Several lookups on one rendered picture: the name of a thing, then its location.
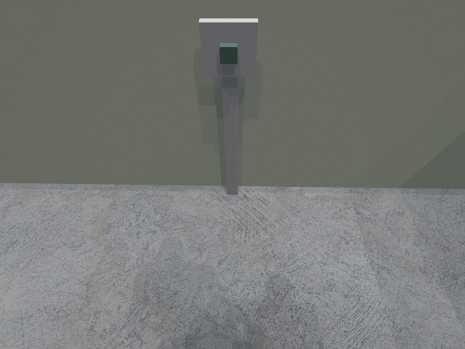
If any button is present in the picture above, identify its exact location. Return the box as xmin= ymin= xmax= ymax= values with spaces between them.
xmin=219 ymin=43 xmax=238 ymax=64

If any panel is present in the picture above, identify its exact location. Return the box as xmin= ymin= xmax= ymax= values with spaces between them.
xmin=198 ymin=18 xmax=258 ymax=195

